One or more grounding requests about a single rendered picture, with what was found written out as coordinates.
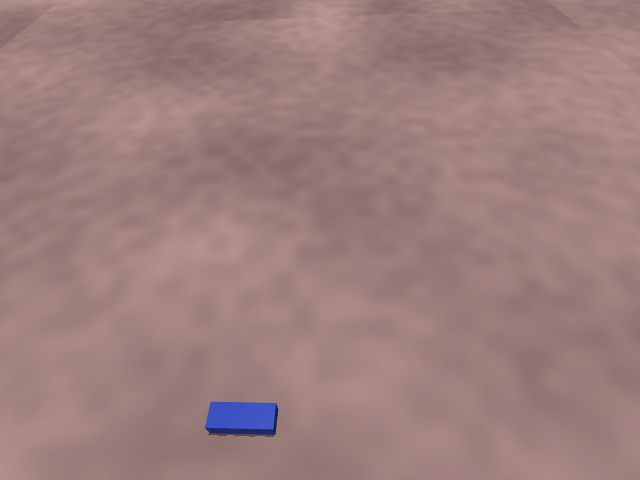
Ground carton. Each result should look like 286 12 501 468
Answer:
205 402 278 435

